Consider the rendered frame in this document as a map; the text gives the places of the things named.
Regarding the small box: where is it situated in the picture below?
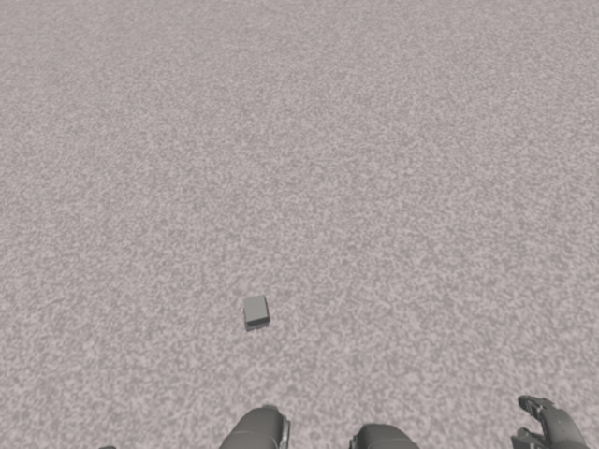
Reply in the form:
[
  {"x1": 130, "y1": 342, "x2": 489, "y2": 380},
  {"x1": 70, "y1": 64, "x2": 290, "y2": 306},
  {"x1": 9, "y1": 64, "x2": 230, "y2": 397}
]
[{"x1": 243, "y1": 294, "x2": 270, "y2": 327}]

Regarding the right robot hand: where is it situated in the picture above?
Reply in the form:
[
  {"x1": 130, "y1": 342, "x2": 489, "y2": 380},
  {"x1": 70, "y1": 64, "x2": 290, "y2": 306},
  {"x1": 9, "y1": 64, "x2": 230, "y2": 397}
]
[{"x1": 510, "y1": 396, "x2": 587, "y2": 449}]

